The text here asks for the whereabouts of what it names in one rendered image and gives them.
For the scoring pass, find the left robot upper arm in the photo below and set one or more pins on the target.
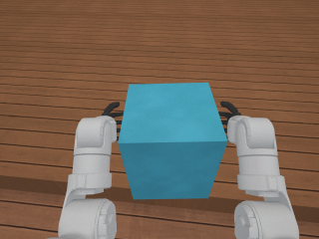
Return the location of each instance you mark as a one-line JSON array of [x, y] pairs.
[[88, 218]]

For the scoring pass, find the right robot upper arm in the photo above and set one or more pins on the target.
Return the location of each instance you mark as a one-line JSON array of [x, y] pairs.
[[257, 219]]

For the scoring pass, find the right robot forearm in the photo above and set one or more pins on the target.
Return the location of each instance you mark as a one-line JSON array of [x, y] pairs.
[[256, 148]]

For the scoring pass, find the left robot forearm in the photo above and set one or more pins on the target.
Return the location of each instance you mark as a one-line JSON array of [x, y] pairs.
[[91, 163]]

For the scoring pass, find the carton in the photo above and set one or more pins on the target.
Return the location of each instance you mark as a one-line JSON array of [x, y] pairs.
[[171, 140]]

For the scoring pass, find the right robot hand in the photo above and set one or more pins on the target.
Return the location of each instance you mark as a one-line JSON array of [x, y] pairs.
[[234, 112]]

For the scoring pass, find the left robot hand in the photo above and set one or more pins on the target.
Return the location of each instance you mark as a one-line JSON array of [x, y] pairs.
[[107, 112]]

